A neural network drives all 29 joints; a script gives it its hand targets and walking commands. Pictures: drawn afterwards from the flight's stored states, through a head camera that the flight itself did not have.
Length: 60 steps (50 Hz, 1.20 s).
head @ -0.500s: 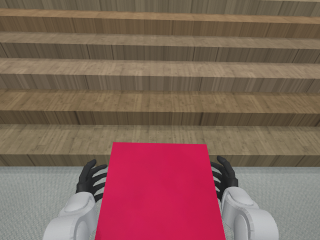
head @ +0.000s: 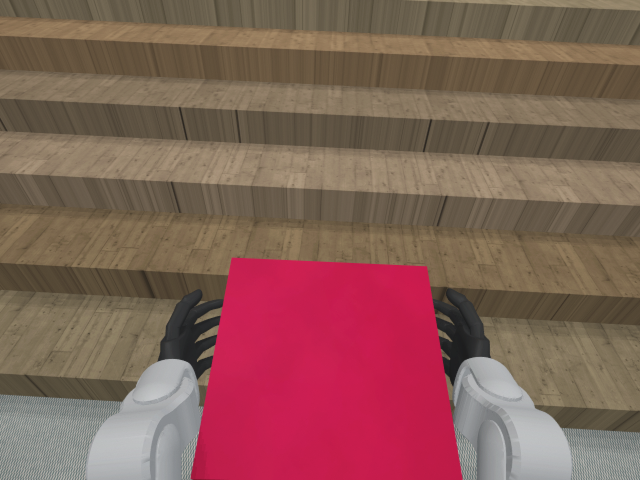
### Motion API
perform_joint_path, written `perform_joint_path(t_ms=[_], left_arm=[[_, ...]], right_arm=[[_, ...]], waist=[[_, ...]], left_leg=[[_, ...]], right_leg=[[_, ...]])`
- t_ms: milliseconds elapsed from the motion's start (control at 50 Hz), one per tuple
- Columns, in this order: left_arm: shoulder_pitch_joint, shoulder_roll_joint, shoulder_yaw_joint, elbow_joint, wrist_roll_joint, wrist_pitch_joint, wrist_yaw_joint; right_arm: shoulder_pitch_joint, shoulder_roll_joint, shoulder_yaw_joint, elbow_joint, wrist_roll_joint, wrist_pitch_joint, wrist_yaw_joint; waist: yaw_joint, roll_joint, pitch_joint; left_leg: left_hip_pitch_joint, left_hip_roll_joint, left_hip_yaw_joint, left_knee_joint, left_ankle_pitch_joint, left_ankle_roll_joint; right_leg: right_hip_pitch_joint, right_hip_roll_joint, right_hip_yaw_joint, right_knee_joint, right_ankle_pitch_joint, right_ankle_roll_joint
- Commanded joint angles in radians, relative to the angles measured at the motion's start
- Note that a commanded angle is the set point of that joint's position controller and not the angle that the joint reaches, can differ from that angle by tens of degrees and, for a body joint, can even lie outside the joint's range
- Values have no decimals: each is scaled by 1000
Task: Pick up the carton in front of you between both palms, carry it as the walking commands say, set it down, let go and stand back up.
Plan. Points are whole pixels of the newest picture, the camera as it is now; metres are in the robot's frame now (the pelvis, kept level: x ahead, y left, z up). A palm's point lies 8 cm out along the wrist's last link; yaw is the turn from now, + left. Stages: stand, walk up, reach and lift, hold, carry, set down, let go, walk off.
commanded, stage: carry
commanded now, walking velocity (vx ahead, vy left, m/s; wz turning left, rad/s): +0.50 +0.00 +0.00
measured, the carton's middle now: (322, 390) +0.24 +0.00 +0.04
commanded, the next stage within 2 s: none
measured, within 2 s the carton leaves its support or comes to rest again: neither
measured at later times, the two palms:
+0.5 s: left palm (225, 136) +0.66 +0.17 +0.14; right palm (395, 139) +0.67 -0.14 +0.14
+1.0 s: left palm (244, 58) +0.99 +0.17 +0.17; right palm (373, 66) +0.96 -0.13 +0.17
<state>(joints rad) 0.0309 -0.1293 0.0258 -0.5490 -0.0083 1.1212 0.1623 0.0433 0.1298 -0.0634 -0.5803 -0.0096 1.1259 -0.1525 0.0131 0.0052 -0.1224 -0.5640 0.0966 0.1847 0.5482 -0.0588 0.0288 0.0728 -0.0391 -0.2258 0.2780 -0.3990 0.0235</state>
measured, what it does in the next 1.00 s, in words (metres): climbs: left foot, then right foot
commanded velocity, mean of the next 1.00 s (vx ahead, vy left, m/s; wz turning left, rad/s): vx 0.50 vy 0.00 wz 0.00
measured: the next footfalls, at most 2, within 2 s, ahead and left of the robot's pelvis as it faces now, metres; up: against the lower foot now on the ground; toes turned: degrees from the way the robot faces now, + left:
left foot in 0.04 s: +0.21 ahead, +0.11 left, +0.00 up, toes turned +11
right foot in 0.48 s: +0.45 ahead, -0.07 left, +0.00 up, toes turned -7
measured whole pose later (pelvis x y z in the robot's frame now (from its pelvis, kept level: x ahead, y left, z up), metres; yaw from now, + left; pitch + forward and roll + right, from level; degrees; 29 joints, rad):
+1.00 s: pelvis +0.63 +0.06 +0.07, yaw -1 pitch +5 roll +4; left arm -0.46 -0.12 0.32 -0.28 -0.02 1.06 0.20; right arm -0.54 0.15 -0.22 -0.20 0.00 1.06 -0.22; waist -0.15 -0.02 0.09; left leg -0.75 -0.05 0.19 1.03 -0.36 0.15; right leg -0.41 0.04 0.11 1.52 -0.23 -0.05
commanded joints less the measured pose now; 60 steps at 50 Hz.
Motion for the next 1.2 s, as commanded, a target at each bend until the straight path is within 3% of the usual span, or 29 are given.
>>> perform_joint_path(t_ms=[0,20,40,60,80,140,380,440,460,480,500,520,560,580,740,800,820,840,860,880,900,920,940,980,1020,1060,1100,1140,1180], left_arm=[[-473,-460,-475,-97,-168,-13,34],[-511,-429,-462,-93,-168,-9,51],[-547,-420,-452,-92,-176,-5,64],[-598,-409,-445,-82,-193,-3,72],[-669,-436,-444,-64,-210,-6,77],[-777,-505,-386,33,-189,-27,82],[-1064,-542,-300,308,-123,-55,86],[-1081,-555,-274,346,-119,-47,79],[-1064,-558,-269,358,-119,-44,75],[-1053,-560,-261,376,-122,-39,70],[-1103,-549,-269,388,-134,-39,75],[-1115,-603,-303,362,-162,-40,67],[-1203,-692,-356,268,-209,-51,42],[-1225,-719,-380,228,-221,-57,33],[-1124,-627,-424,140,-261,-90,28],[-1079,-608,-411,160,-260,-80,25],[-1086,-614,-406,161,-250,-76,21],[-1067,-610,-389,175,-240,-69,19],[-1071,-606,-385,157,-231,-68,17],[-1092,-603,-380,150,-214,-64,16],[-1101,-601,-369,150,-192,-63,19],[-1031,-643,-334,163,-162,-71,19],[-994,-572,-297,169,-130,-73,31],[-1017,-588,-245,154,-92,-74,43],[-1026,-582,-211,192,-45,-84,47],[-1033,-553,-217,211,-28,-86,48],[-1027,-538,-218,251,-11,-76,54],[-993,-517,-210,294,6,-48,65],[-1030,-494,-206,319,4,-11,73]], right_arm=[[-452,442,499,-49,181,-6,-24],[-463,409,467,-20,177,-4,-37],[-510,368,436,-8,172,-4,-52],[-535,377,431,30,190,-8,-63],[-588,383,425,22,202,-12,-66],[-766,471,447,46,226,-33,-56],[-1048,533,338,350,167,-61,-67],[-1088,564,328,375,158,-46,-73],[-1106,559,319,374,151,-41,-75],[-1115,558,302,391,129,-35,-81],[-1077,572,284,427,118,-26,-81],[-1089,573,281,401,109,-26,-80],[-1178,636,288,357,134,-33,-66],[-1175,653,288,346,130,-41,-61],[-1097,587,358,258,133,-77,-72],[-1054,566,347,294,111,-61,-78],[-1043,565,355,308,110,-57,-78],[-1037,588,365,317,109,-54,-76],[-1033,607,384,301,123,-56,-69],[-1046,630,409,289,146,-59,-60],[-1057,659,425,263,156,-62,-51],[-1094,655,454,239,172,-65,-50],[-1054,704,495,266,216,-61,-41],[-1136,741,547,212,273,-83,-32],[-1216,768,582,191,322,-89,-6],[-1234,768,583,204,350,-87,14],[-1224,743,571,222,359,-71,19],[-1204,690,527,269,344,-48,12],[-1175,638,458,341,310,-18,-2]], waist=[[-27,-113,-64],[-68,-41,-148],[-85,166,-262],[-93,374,-300],[-82,288,-293],[-62,51,-264],[-57,144,-217],[62,78,-309],[112,11,-354],[107,-156,-329],[68,-341,-444],[71,-271,-474],[71,-83,-357],[66,-61,-335],[127,-83,-266],[46,-67,-156],[19,-89,-150],[-30,-249,-255],[-107,-336,-397],[-209,-309,-518],[-281,-157,-590],[-196,342,-688],[-176,236,-782],[-169,62,-560],[-156,17,-404],[-135,11,-383],[-130,-57,-311],[-135,16,-282],[-145,84,-221]], left_leg=[[256,-103,99,-29,-77,28],[486,-94,52,-24,-142,36],[715,180,-380,-113,-326,139],[824,301,-726,-278,-318,231],[800,305,-664,-269,-202,231],[596,247,-422,-228,-40,167],[587,109,-72,-158,243,157],[531,76,18,194,610,107],[394,26,22,404,450,58],[131,-45,-22,600,-79,20],[-113,-165,-100,887,-439,-4],[-205,-105,-177,1030,-425,23],[-327,-69,-186,1058,-334,31],[-349,-56,-184,1061,-309,34],[-948,-29,-164,1538,-548,88],[-486,-19,-28,922,-499,94],[-180,-88,72,682,-385,85],[21,-158,126,672,-256,111],[131,-179,119,626,-238,129],[283,-202,69,417,-170,123],[498,-237,-59,151,-84,115],[856,182,-817,-94,602,357],[889,227,-987,-62,708,420],[826,143,-796,24,430,311],[774,121,-710,-27,110,248],[798,130,-614,-86,57,234],[767,173,-548,-118,236,249],[779,191,-499,-149,307,263],[869,219,-522,-193,140,284]], right_leg=[[-103,-152,-16,213,622,-102],[-226,-107,-24,434,575,-80],[-488,-20,-5,760,334,-33],[-736,96,89,997,-99,-28],[-794,38,202,1130,-102,-56],[-766,-69,258,1026,61,-97],[-663,13,82,417,288,-95],[-339,99,-20,253,385,-134],[-113,68,41,159,449,-120],[63,-146,337,193,736,-117],[282,-334,707,155,861,-309],[275,-355,746,127,590,-369],[163,-290,646,113,442,-324],[137,-282,603,111,464,-303],[378,-316,494,68,452,-299],[-39,-150,239,-132,634,-220],[-243,-94,130,-159,924,-213],[-236,-117,86,-34,1509,-214],[-132,-156,69,165,1820,-205],[-63,-154,46,441,1831,-164],[-121,-111,84,770,1572,-119],[-602,186,172,1320,239,-2],[-643,226,424,1672,147,-53],[-859,152,404,1641,81,-108],[-1003,108,394,1595,50,-137],[-1055,79,321,1550,23,-139],[-1106,43,257,1481,-65,-138],[-1224,31,194,1607,-64,-156],[-1505,-3,199,1814,-166,-165]])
